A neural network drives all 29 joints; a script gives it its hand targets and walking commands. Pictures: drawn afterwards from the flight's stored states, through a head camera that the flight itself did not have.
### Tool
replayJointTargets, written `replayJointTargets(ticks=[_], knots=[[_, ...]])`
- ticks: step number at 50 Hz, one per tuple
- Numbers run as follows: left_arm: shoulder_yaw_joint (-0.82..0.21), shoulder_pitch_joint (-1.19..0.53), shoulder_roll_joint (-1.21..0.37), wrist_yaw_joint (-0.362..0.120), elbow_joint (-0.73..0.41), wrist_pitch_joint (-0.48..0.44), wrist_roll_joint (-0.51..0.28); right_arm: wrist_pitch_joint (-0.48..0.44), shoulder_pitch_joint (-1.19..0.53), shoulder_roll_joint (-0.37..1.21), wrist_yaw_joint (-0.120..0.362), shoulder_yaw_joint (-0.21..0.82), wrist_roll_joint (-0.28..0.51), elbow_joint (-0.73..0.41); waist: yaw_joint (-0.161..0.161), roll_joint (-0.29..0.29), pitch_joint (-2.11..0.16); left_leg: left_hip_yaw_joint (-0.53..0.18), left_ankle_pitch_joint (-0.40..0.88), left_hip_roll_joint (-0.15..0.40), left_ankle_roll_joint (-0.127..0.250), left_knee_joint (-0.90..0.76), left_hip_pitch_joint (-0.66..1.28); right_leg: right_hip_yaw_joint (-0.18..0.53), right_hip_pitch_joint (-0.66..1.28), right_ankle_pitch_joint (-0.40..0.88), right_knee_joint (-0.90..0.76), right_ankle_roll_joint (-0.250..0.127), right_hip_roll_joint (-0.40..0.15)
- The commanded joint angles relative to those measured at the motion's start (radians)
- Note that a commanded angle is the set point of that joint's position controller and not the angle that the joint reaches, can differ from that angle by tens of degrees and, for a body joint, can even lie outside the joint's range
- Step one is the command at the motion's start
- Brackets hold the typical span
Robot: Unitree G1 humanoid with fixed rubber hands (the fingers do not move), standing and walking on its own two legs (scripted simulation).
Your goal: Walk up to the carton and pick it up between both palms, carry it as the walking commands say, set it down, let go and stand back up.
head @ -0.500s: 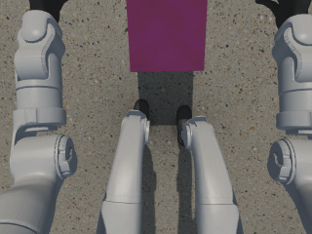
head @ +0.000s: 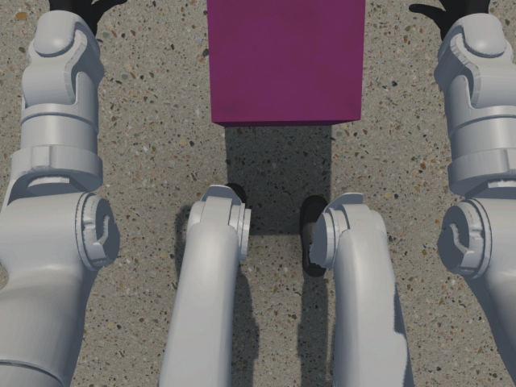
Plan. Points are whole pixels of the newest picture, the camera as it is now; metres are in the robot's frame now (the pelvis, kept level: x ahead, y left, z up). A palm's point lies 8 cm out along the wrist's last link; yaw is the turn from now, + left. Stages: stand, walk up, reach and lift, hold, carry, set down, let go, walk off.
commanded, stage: reach and lift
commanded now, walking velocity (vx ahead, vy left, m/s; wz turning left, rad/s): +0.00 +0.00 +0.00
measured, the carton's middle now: (280, 61) +0.55 +0.01 -0.38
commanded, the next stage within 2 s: none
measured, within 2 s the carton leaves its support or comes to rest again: neither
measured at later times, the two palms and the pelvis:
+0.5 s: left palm (137, 48) +0.52 +0.25 -0.26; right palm (405, 60) +0.54 -0.18 -0.27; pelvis +0.01 +0.00 -0.10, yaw +0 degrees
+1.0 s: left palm (159, 46) +0.54 +0.23 -0.32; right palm (391, 62) +0.55 -0.18 -0.33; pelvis +0.01 +0.00 -0.15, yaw -1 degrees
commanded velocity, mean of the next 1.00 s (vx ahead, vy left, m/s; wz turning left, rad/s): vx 0.00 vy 0.00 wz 0.00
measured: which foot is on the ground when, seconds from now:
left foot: down 0.00-1.00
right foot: down 0.00-1.00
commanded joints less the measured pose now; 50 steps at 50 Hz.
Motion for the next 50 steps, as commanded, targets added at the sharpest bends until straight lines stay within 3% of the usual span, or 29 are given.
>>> replayJointTargets(ticks=[1, 2, 4, 5, 6, 7, 8, 10, 12, 15, 16, 19, 21, 24, 26, 27, 28, 30, 32, 34, 36, 37, 40, 43, 44, 45, 47, 48, 50], knots=[[-0.07, -0.457, 0.241, 0.065, -0.208, 0.124, -0.098, 0.08, -0.46, -0.323, -0.005, 0.028, 0.143, -0.2, -0.017, 0.163, -1.827, 0.038, -0.122, 0.053, -0.05, -0.1, 0.943, -0.076, 0.478, -0.118, -0.08, 0.001, -0.025], [-0.095, -0.573, 0.263, 0.076, -0.376, 0.135, -0.131, 0.092, -0.557, -0.345, -0.008, 0.037, 0.179, -0.34, -0.012, 0.186, -2.04, 0.016, -0.056, 0.048, -0.051, -0.081, 1.11, -0.086, 0.533, -0.062, -0.048, -0.001, -0.021], [-0.163, -0.615, 0.262, 0.106, -0.478, 0.167, -0.174, 0.112, -0.579, -0.419, -0.005, 0.047, 0.225, -0.365, -0.042, 0.237, -2.209, -0.008, 0.14, 0.059, -0.067, 0.009, 1.225, -0.092, 0.509, 0.019, 0.051, -0.02, -0.018], [-0.175, -0.643, 0.271, 0.118, -0.762, 0.168, -0.227, 0.113, -0.603, -0.417, -0.008, 0.06, 0.26, -0.684, -0.056, 0.186, -2.55, 0.007, 0.513, 0.035, -0.051, 0.07, 1.542, -0.109, 0.658, 0.212, 0.055, -0.014, 0.02], [-0.149, -0.6, 0.283, 0.132, -0.881, 0.177, -0.233, 0.116, -0.521, -0.448, -0.006, 0.027, 0.229, -0.735, -0.092, 0.222, -2.597, -0.029, 0.695, 0.033, -0.05, 0.114, 1.678, -0.128, 0.585, 0.256, 0.086, -0.013, 0.023], [-0.115, -0.579, 0.277, 0.137, -0.625, 0.178, -0.2, 0.108, -0.469, -0.472, 0.001, -0.03, 0.177, -0.438, -0.112, 0.267, -2.18, -0.071, 0.571, 0.059, -0.04, 0.154, 1.518, -0.117, 0.256, 0.081, 0.116, -0.023, -0.013], [-0.124, -0.528, 0.281, 0.137, -0.726, 0.169, -0.18, 0.096, -0.407, -0.427, 0.004, 0.008, 0.18, -0.543, -0.093, 0.241, -2.283, -0.074, 0.625, 0.041, -0.029, 0.116, 1.618, -0.132, 0.339, 0.135, 0.087, -0.016, -0.003], [-0.057, -0.406, 0.231, 0.13, -0.373, 0.154, -0.11, 0.08, -0.308, -0.389, 0.016, -0.028, 0.12, -0.193, -0.064, 0.2, -1.727, -0.095, 0.31, 0.062, -0.017, 0.12, 1.232, -0.108, 0.084, -0.046, 0.118, -0.015, -0.028], [-0.062, -0.317, 0.151, 0.11, -0.156, 0.114, -0.093, 0.035, -0.282, -0.308, 0.03, -0.021, 0.088, -0.062, -0.068, 0.105, -1.487, -0.08, 0.157, 0.057, -0.011, 0.111, 0.936, -0.085, 0.104, -0.036, 0.13, -0.004, -0.037], [0.011, -0.259, 0.175, 0.108, -0.016, 0.052, -0.034, -0.029, -0.351, -0.288, 0.019, 0.015, 0.095, -0.059, 0.014, 0.005, -1.43, -0.012, 0.142, 0.046, 0.01, 0.156, 0.719, -0.057, 0.26, 0.019, 0.166, 0.008, -0.027], [0.005, -0.247, 0.169, 0.11, -0.183, 0.016, -0.021, -0.058, -0.363, -0.271, 0.009, 0.039, 0.108, -0.232, 0.028, 0.002, -1.64, 0.021, 0.259, 0.028, 0.009, 0.178, 0.774, -0.045, 0.428, 0.156, 0.169, 0.012, -0.011], [0.017, -0.256, 0.193, 0.107, -0.147, -0.041, -0.057, -0.089, -0.388, -0.242, -0.016, 0.095, 0.12, -0.255, 0.043, -0.071, -1.676, 0.047, 0.357, 0.03, 0.019, 0.223, 0.705, -0.039, 0.572, 0.319, 0.223, 0.025, 0.003], [-0.017, -0.254, 0.159, 0.085, 0.002, -0.065, -0.073, -0.101, -0.367, -0.194, -0.01, 0.136, 0.143, -0.124, 0.058, -0.059, -1.482, 0.06, 0.297, 0.051, 0.016, 0.246, 0.554, -0.032, 0.498, 0.282, 0.247, 0.026, -0.008], [-0.033, -0.297, 0.147, 0.059, -0.003, -0.107, -0.091, -0.108, -0.368, -0.129, -0.015, 0.175, 0.143, -0.113, 0.097, -0.053, -1.399, 0.068, 0.255, 0.057, 0.013, 0.256, 0.418, 0.012, 0.533, 0.308, 0.256, 0.032, -0.019], [-0.055, -0.358, 0.192, 0.055, -0.096, -0.126, -0.103, -0.113, -0.395, -0.132, -0.028, 0.172, 0.172, -0.171, 0.079, -0.028, -1.493, 0.071, 0.307, 0.059, 0.007, 0.283, 0.467, 0.017, 0.583, 0.355, 0.266, 0.031, -0.013], [-0.076, -0.398, 0.188, 0.046, -0.017, -0.138, -0.122, -0.118, -0.395, -0.174, -0.029, 0.157, 0.166, -0.033, 0.064, -0.015, -1.347, 0.066, 0.256, 0.078, 0.0, 0.308, 0.389, 0.018, 0.517, 0.31, 0.3, 0.027, -0.034], [-0.097, -0.418, 0.18, 0.043, -0.057, -0.148, -0.138, -0.131, -0.406, -0.142, -0.031, 0.153, 0.171, -0.078, 0.026, -0.027, -1.385, 0.055, 0.274, 0.085, 0.006, 0.319, 0.387, 0.015, 0.528, 0.333, 0.311, 0.028, -0.034], [-0.083, -0.485, 0.267, 0.054, -0.081, -0.158, -0.137, -0.133, -0.443, -0.201, -0.043, 0.152, 0.184, -0.055, 0.051, 0.002, -1.414, 0.061, 0.247, 0.089, 0.006, 0.351, 0.444, 0.011, 0.48, 0.265, 0.33, 0.03, -0.044], [-0.085, -0.506, 0.271, 0.062, -0.073, -0.165, -0.128, -0.15, -0.458, -0.21, -0.055, 0.118, 0.182, -0.07, 0.033, 0.032, -1.407, 0.045, 0.268, 0.089, -0.001, 0.358, 0.461, 0.008, 0.438, 0.268, 0.332, 0.03, -0.038], [-0.095, -0.479, 0.279, 0.073, 0.01, -0.163, -0.117, -0.144, -0.42, -0.204, -0.05, 0.122, 0.207, 0.102, 0.076, 0.115, -1.286, 0.053, 0.236, 0.092, -0.01, 0.377, 0.487, 0.014, 0.286, 0.172, 0.336, 0.016, -0.042], [-0.099, -0.465, 0.236, 0.079, 0.003, -0.161, -0.137, -0.153, -0.439, -0.168, -0.036, 0.182, 0.224, 0.023, 0.102, 0.045, -1.343, 0.039, 0.25, 0.087, -0.004, 0.369, 0.536, 0.006, 0.326, 0.167, 0.342, 0.024, -0.042], [-0.137, -0.454, 0.207, 0.071, 0.143, -0.156, -0.17, -0.146, -0.441, -0.163, -0.033, 0.189, 0.219, 0.178, 0.093, 0.057, -1.129, 0.022, 0.177, 0.094, -0.004, 0.349, 0.457, 0.002, 0.213, 0.078, 0.345, 0.022, -0.049], [-0.167, -0.441, 0.161, 0.047, 0.175, -0.147, -0.202, -0.151, -0.452, -0.124, -0.013, 0.221, 0.209, 0.152, 0.03, -0.011, -1.097, 0.015, 0.167, 0.1, 0.004, 0.352, 0.38, -0.004, 0.24, 0.113, 0.353, 0.02, -0.037], [-0.143, -0.402, 0.179, 0.056, 0.216, -0.146, -0.183, -0.171, -0.482, -0.158, -0.016, 0.205, 0.205, 0.066, 0.057, -0.006, -1.163, 0.015, 0.213, 0.095, 0.008, 0.365, 0.437, -0.022, 0.256, 0.143, 0.359, 0.025, -0.034], [-0.139, -0.367, 0.177, 0.059, 0.258, -0.143, -0.181, -0.178, -0.446, -0.189, -0.022, 0.179, 0.197, 0.09, 0.015, -0.003, -1.144, 0.013, 0.209, 0.089, 0.005, 0.364, 0.425, -0.031, 0.243, 0.148, 0.359, 0.024, -0.03], [-0.141, -0.371, 0.167, 0.064, 0.215, -0.151, -0.172, -0.181, -0.421, -0.171, -0.021, 0.179, 0.207, 0.072, 0.046, 0.038, -1.192, 0.006, 0.282, 0.083, -0.001, 0.371, 0.482, -0.022, 0.226, 0.192, 0.365, 0.023, -0.036], [-0.146, -0.333, 0.153, 0.072, 0.189, -0.162, -0.188, -0.192, -0.395, -0.168, -0.025, 0.179, 0.204, 0.047, 0.026, 0.016, -1.229, -0.01, 0.339, 0.077, 0.004, 0.367, 0.529, -0.034, 0.255, 0.237, 0.38, 0.025, -0.027], [-0.118, -0.305, 0.164, 0.079, 0.163, -0.168, -0.166, -0.193, -0.362, -0.171, -0.024, 0.179, 0.204, 0.033, 0.063, -0.003, -1.23, -0.01, 0.356, 0.073, 0.011, 0.358, 0.539, -0.04, 0.256, 0.245, 0.387, 0.024, -0.023], [-0.107, -0.292, 0.188, 0.08, 0.173, -0.169, -0.151, -0.188, -0.329, -0.189, -0.023, 0.164, 0.193, 0.074, 0.066, 0.002, -1.234, -0.014, 0.351, 0.077, 0.009, 0.355, 0.556, -0.048, 0.206, 0.214, 0.39, 0.021, -0.027]])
